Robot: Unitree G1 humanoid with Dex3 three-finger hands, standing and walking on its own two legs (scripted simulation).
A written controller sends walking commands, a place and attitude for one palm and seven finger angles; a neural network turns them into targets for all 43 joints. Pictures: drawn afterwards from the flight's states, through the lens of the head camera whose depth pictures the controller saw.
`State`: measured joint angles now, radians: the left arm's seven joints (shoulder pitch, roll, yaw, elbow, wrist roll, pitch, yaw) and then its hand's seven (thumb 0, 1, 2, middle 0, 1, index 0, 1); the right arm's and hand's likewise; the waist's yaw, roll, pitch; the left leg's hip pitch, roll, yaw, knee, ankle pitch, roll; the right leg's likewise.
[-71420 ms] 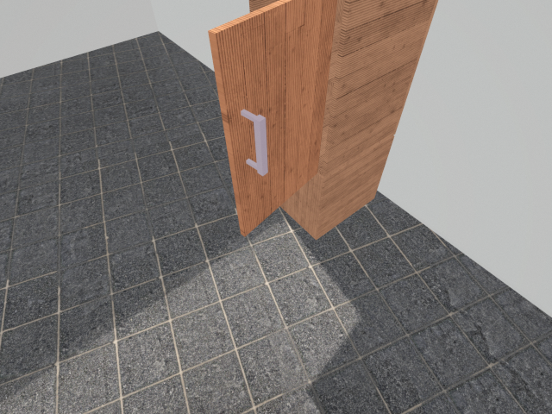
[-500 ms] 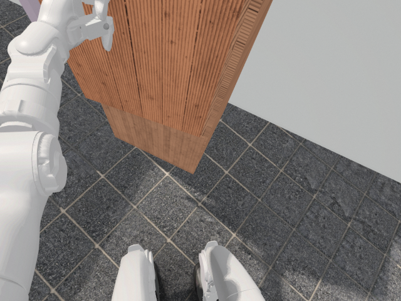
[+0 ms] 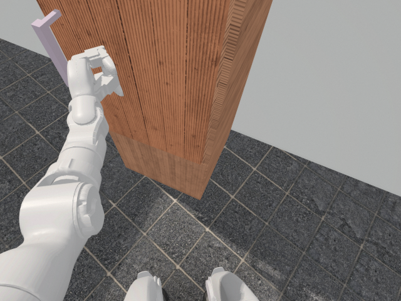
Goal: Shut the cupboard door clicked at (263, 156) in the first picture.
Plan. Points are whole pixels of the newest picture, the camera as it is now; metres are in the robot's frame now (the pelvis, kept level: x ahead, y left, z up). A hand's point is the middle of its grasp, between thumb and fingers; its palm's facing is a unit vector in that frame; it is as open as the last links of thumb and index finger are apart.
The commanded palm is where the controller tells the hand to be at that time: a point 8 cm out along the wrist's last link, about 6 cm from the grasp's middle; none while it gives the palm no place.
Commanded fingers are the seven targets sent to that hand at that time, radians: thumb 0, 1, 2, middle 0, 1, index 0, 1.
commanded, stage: pull the fist back off the door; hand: left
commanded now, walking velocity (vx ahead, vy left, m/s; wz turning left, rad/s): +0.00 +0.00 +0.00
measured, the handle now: (63, 52) +0.64 +0.20 +0.08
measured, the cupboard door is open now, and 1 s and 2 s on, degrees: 2 2 2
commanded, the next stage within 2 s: draw the hand back to the body in 0.40 s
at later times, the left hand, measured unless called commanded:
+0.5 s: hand (122, 108) +0.46 +0.08 +0.09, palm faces +0.05 -1.00 -0.04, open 3.1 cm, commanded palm +0.44 +0.14 +0.08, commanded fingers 0.00 0.90 0.90 -1.30 -1.50 -1.30 -1.50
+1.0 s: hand (59, 149) +0.35 +0.15 +0.15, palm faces +0.06 -1.00 -0.03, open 3.1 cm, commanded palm +0.31 +0.21 +0.16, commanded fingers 0.00 0.90 0.90 -1.16 -1.35 -1.16 -1.35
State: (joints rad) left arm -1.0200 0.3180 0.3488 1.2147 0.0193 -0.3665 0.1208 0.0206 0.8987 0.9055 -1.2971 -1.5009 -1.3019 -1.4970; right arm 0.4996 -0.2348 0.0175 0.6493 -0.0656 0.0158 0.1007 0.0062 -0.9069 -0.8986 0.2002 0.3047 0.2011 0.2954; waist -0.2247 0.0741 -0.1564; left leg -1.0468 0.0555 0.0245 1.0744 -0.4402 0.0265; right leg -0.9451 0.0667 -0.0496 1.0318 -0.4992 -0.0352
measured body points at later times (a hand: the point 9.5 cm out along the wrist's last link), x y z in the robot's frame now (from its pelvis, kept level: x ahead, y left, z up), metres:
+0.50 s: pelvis +0.00 -0.01 +0.01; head +0.08 -0.01 +0.45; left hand +0.46 +0.14 +0.09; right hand +0.07 -0.26 -0.11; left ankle +0.03 +0.10 -0.66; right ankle -0.01 -0.10 -0.66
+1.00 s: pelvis +0.00 +0.00 +0.05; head +0.01 -0.01 +0.50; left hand +0.34 +0.21 +0.16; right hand +0.12 -0.26 -0.05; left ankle +0.03 +0.10 -0.66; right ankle -0.01 -0.10 -0.66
